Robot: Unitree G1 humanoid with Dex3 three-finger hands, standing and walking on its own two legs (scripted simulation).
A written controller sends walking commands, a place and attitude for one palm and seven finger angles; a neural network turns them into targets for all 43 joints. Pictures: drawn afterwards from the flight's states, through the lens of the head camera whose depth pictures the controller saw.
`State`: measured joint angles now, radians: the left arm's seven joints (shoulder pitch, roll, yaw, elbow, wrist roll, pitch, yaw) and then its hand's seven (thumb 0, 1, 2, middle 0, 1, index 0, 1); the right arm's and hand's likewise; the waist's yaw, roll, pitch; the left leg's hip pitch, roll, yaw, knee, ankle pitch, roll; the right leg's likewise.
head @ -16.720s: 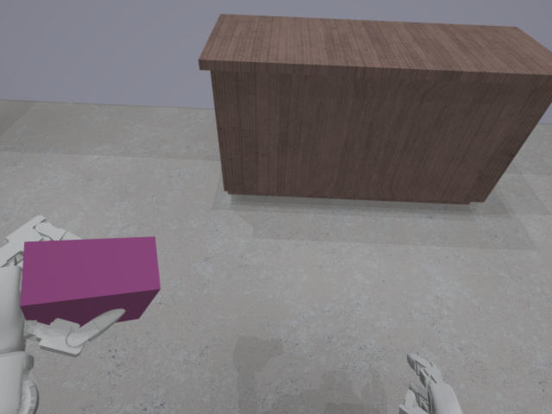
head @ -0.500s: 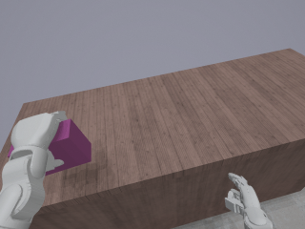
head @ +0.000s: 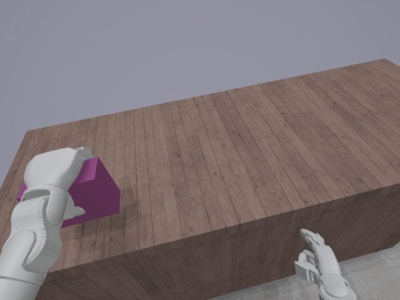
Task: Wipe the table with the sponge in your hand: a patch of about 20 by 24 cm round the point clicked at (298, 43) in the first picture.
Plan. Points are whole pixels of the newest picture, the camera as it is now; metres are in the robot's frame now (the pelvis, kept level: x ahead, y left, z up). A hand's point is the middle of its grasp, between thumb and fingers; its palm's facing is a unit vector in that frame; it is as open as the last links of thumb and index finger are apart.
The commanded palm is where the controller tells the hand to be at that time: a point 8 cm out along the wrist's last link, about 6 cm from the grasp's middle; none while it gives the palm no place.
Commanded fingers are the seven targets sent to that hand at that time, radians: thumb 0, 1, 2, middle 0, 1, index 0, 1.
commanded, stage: move the sponge above the wiping area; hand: left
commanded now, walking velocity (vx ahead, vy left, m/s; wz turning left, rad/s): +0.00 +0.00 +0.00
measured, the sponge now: (79, 199) +0.25 +0.30 +0.08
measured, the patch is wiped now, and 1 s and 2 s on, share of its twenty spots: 0.00 0.00 0.00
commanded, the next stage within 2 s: lower the sponge onto the table in 1.34 s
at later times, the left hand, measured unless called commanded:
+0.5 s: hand (79, 178) +0.28 +0.30 +0.11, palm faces +0.01 -0.06 -1.00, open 9.7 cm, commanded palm +0.25 +0.30 +0.18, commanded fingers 0.00 0.10 1.30 -1.20 -1.60 -1.20 -1.60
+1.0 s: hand (74, 174) +0.29 +0.31 +0.12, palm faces +0.04 -0.05 -1.00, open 9.7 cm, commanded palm +0.25 +0.31 +0.18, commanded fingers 0.00 0.10 1.30 -1.20 -1.60 -1.20 -1.60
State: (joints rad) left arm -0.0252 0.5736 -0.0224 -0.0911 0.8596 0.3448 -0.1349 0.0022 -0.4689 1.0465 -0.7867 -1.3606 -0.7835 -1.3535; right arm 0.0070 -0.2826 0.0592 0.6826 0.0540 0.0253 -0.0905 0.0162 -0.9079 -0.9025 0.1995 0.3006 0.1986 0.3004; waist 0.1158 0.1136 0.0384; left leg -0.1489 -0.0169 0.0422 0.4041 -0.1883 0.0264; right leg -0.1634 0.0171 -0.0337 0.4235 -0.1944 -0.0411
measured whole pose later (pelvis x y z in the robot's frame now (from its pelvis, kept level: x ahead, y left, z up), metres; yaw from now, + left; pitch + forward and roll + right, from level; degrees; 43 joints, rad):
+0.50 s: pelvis +0.01 +0.01 +0.00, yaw +0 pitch -3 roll +0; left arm -0.04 0.55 -0.03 -0.04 0.89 0.28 -0.07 0.00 -0.47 1.05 -0.79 -1.36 -0.78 -1.35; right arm 0.03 -0.27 0.04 0.69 0.05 0.02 -0.09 0.02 -0.91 -0.90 0.20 0.30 0.22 0.32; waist 0.11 0.09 0.03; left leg -0.14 -0.02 0.04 0.38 -0.20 0.03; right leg -0.14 0.01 -0.03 0.39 -0.20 -0.03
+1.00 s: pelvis +0.02 +0.01 +0.00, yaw +0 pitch -3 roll +0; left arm -0.04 0.56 -0.01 -0.04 0.88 0.31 -0.06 0.00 -0.47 1.05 -0.79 -1.36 -0.78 -1.35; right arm 0.03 -0.27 0.04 0.69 0.05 0.03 -0.08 0.02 -0.91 -0.90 0.20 0.30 0.21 0.32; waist 0.11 0.10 0.03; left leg -0.13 -0.02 0.04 0.37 -0.19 0.03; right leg -0.14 0.01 -0.03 0.38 -0.19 -0.03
